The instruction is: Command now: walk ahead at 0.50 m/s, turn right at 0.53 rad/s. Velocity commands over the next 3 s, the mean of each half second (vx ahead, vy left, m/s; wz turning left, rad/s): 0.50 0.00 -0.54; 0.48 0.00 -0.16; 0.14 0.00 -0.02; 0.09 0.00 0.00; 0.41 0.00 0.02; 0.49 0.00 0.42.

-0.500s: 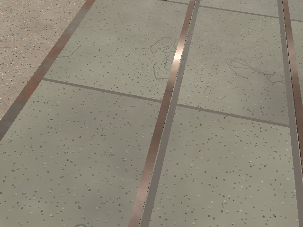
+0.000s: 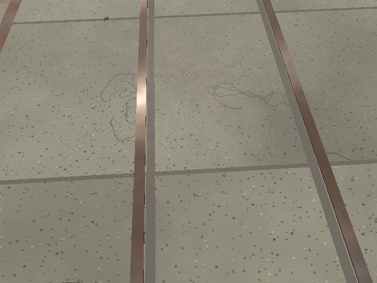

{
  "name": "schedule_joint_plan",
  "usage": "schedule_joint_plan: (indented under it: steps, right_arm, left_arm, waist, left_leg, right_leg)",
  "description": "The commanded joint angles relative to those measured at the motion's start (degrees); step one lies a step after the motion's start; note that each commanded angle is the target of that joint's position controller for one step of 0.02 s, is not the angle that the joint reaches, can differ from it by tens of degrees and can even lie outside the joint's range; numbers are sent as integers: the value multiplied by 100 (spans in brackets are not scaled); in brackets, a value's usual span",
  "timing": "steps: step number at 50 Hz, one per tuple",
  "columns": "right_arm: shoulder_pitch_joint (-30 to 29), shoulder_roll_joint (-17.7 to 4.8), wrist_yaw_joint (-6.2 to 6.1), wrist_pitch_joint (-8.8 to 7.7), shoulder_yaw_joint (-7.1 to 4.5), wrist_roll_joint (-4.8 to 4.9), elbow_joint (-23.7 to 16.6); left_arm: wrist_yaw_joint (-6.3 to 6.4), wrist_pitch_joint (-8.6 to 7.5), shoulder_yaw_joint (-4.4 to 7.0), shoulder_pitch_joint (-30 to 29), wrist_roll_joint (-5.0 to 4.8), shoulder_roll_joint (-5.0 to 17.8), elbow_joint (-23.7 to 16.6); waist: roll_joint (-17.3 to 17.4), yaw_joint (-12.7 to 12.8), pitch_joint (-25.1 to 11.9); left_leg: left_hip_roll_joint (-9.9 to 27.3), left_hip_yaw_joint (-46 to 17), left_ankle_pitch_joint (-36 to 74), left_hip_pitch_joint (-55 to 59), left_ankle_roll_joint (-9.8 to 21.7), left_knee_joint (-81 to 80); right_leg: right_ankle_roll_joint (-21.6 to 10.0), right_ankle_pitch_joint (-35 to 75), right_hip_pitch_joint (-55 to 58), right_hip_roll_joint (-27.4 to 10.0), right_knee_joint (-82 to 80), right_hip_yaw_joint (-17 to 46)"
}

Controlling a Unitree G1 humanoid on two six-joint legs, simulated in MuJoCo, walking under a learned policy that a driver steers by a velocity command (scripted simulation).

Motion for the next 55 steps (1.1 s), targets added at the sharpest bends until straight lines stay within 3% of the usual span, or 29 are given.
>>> schedule_joint_plan:
  steps: [1, 2, 3, 5, 8, 11, 14, 17, 19, 21, 22, 23, 24, 25, 26, 27, 28, 30, 36, 43, 45, 46, 47, 48, 49, 50, 51, 52, 55]
  right_arm:
    - [-488, -739, 167, -539, -61, 234, -913]
    - [-693, -747, 170, -615, -47, 249, -971]
    - [-715, -738, 119, -617, -81, 119, -913]
    - [-586, -792, 82, -462, -166, -7, -921]
    - [-741, -576, 50, -304, -138, -87, -1078]
    - [-1429, -435, 56, -296, -78, -88, -1321]
    - [-1974, -376, 132, -342, -34, -3, -1512]
    - [-2199, -557, 207, -405, -73, 55, -1667]
    - [-2113, -704, 252, -469, -122, 66, -1690]
    - [-1445, -833, 247, -530, -198, 51, -1525]
    - [-804, -1014, 223, -563, -269, -50, -1404]
    - [90, -1318, 192, -547, -329, -104, -1318]
    - [495, -1673, 263, -468, -443, -114, -986]
    - [291, -1028, 296, -454, -302, 45, -1127]
    - [16, -699, 282, -418, -213, 64, -1178]
    - [-259, -668, 286, -377, -168, -6, -1226]
    - [-404, -592, 284, -353, -138, -35, -1190]
    - [-429, -501, 273, -368, -88, -62, -1129]
    - [-138, -922, 206, -313, -188, 71, -918]
    - [415, -1082, 196, -147, -200, 176, -609]
    - [333, -1183, 169, -83, -224, 190, -579]
    - [255, -1139, 147, -51, -199, 188, -586]
    - [265, -980, 122, -45, -128, 122, -635]
    - [449, -585, 107, -103, 30, -115, -837]
    - [1083, -279, 131, -184, 130, -29, -737]
    - [761, -892, 143, -194, -25, 101, -659]
    - [340, -956, 144, -172, -49, 156, -770]
    - [144, -875, 110, -114, -45, 94, -759]
    - [295, -565, 42, 131, -32, 18, -694]
  left_arm:
    - [109, -49, 359, 1979, 76, 1220, 63]
    - [118, -93, 301, 1627, 41, 990, 18]
    - [114, -107, 250, 1180, 33, 827, -88]
    - [141, -108, 172, 794, 98, 629, -255]
    - [244, -131, 235, 955, 64, 868, -252]
    - [342, -86, 266, 1226, 24, 968, -207]
    - [371, -32, 268, 1478, 3, 967, -156]
    - [388, 16, 259, 1693, -32, 912, -82]
    - [419, 49, 266, 1685, -13, 920, -99]
    - [426, 76, 238, 1536, 20, 833, -158]
    - [400, 54, 143, 1533, 60, 571, -201]
    - [393, 35, 21, 1701, 179, 276, -283]
    - [376, -31, -33, 2644, -69, 88, -328]
    - [393, -40, 54, 2479, -125, 716, -139]
    - [382, -32, 115, 1756, -74, 955, -233]
    - [391, -33, 103, 1372, -1, 868, -322]
    - [377, -61, 108, 1132, 75, 788, -407]
    - [321, -67, 83, 1208, 51, 577, -427]
    - [255, -100, -86, 400, 102, 221, -694]
    - [109, -166, -78, -521, 9, 374, -988]
    - [89, -188, -10, -250, 23, 531, -947]
    - [114, -190, 90, 300, 87, 698, -773]
    - [160, -193, 211, 1077, 169, 989, -574]
    - [219, -159, 308, 1860, 301, 1521, -503]
    - [182, -100, 291, 1917, 275, 1575, -422]
    - [158, -73, 175, 1778, 179, 1120, -446]
    - [149, -80, 92, 1346, 131, 909, -470]
    - [123, -91, 24, 984, 136, 716, -480]
    - [100, -158, -26, 430, 263, 522, -391]
  waist:
    - [-647, 887, -1897]
    - [-300, 707, -1266]
    - [105, 424, -879]
    - [-14, 78, -631]
    - [-112, 31, -480]
    - [-240, 268, -323]
    - [-414, 518, -281]
    - [-468, 575, -284]
    - [-563, 473, -312]
    - [-692, 101, -516]
    - [-552, -175, -1051]
    - [208, -432, -1865]
    - [2347, 25, -2189]
    - [1401, -153, -1637]
    - [785, -305, -926]
    - [346, -207, -591]
    - [305, -120, -323]
    - [592, 77, -348]
    - [482, -87, -257]
    - [590, -297, -38]
    - [630, -22, -172]
    - [546, 295, -476]
    - [407, 630, -1069]
    - [-665, 728, -1991]
    - [-1766, 488, -2624]
    - [-925, 623, -2152]
    - [-672, 495, -1452]
    - [-276, 328, -1120]
    - [-450, -133, -923]
  left_leg:
    - [-344, -1467, -203, -4372, 186, 3438]
    - [-69, -1389, 345, -4351, 290, 2986]
    - [151, -1347, 687, -3971, 264, 2438]
    - [339, -1346, 989, -3215, 143, 1853]
    - [279, -1175, 1457, -3086, -129, 1022]
    - [54, -1120, 2594, -3019, -247, -351]
    - [-231, -1074, 3381, -2605, -229, -1395]
    - [-316, -1262, 3221, -2537, -137, -1859]
    - [-342, -1333, 2764, -2390, -12, -2042]
    - [-376, -1162, 2589, -1592, 220, -2325]
    - [-30, -1375, 2620, -481, 490, -2242]
    - [940, -2470, 2448, 993, 845, -2154]
    - [1990, -5272, 1080, 2358, 1809, -2855]
    - [1882, -5384, -133, 2059, 1656, -3095]
    - [1603, -4390, 40, 1374, 1403, -3120]
    - [1364, -3751, 736, 697, 1305, -3217]
    - [1182, -3330, 1374, 228, 1327, -3329]
    - [920, -2747, 2098, -178, 1299, -3540]
    - [811, -1807, 2958, -344, 1389, -3943]
    - [1018, -1556, 3035, 99, 1144, -3656]
    - [1074, -1497, 3715, 252, 1012, -3242]
    - [829, -1259, 4726, 195, 846, -2503]
    - [500, -1005, 4801, -245, 599, -1395]
    - [-47, -708, 2637, -1741, 235, 589]
    - [-690, -1126, -845, -3090, 6, 1967]
    - [-379, -1495, -803, -3410, 1, 2480]
    - [-160, -1307, -426, -3600, 13, 2421]
    - [46, -1198, -74, -3435, -32, 2137]
    - [224, -1161, 683, -2261, -155, 1368]
  right_leg:
    - [-1582, -686, 5162, -1984, -1936, 4493]
    - [-1331, -271, 4312, -1728, -1937, 3602]
    - [-1139, 224, 3385, -1477, -2001, 3004]
    - [-1052, 916, 2313, -1193, -2270, 2483]
    - [-1069, 1459, 1719, -1005, -2436, 2032]
    - [-802, 1176, 1518, -708, -2390, 1734]
    - [-598, 595, 1454, -626, -2301, 1796]
    - [-540, 318, 1927, -828, -1911, 2267]
    - [-480, 347, 2259, -975, -1556, 2629]
    - [-326, 781, 2331, -872, -1028, 2669]
    - [-157, 987, 2089, -587, -144, 2384]
    - [73, -225, 1307, -140, 1478, 1803]
    - [407, -2650, -738, 493, 3109, 1328]
    - [452, -2439, -1363, 60, 3703, 1582]
    - [459, -1886, -1500, -110, 3772, 1461]
    - [472, -1521, -1318, -290, 3623, 1261]
    - [477, -1275, -1241, -439, 3283, 1211]
    - [481, -1085, -814, -656, 2790, 1017]
    - [665, 93, -713, -781, 870, 596]
    - [512, 522, -182, -487, -489, 391]
    - [338, 290, 382, -358, -778, 282]
    - [202, 428, 1224, -203, -1034, 171]
    - [10, 1014, 2472, -428, -1000, 365]
    - [-518, 2641, 4338, -1819, -587, 1919]
    - [-1297, 2909, 5127, -2676, -1174, 3738]
    - [-1134, 2845, 4590, -2412, -1284, 3333]
    - [-947, 3301, 3894, -2186, -1310, 2499]
    - [-807, 3560, 3239, -1891, -1439, 1998]
    - [-698, 3772, 1838, -1490, -1919, 1215]
Next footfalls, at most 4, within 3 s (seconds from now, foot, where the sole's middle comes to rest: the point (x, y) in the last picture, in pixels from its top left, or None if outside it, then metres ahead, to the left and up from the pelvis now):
0.44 left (170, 280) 0.45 0.09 -0.75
0.94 right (261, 231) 0.61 -0.24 -0.75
1.36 left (204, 195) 0.76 -0.04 -0.75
2.58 right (281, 135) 1.05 -0.39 -0.75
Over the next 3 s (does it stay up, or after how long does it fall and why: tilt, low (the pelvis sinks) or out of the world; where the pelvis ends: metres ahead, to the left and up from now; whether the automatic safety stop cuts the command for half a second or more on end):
stays up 1.12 -0.29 0.02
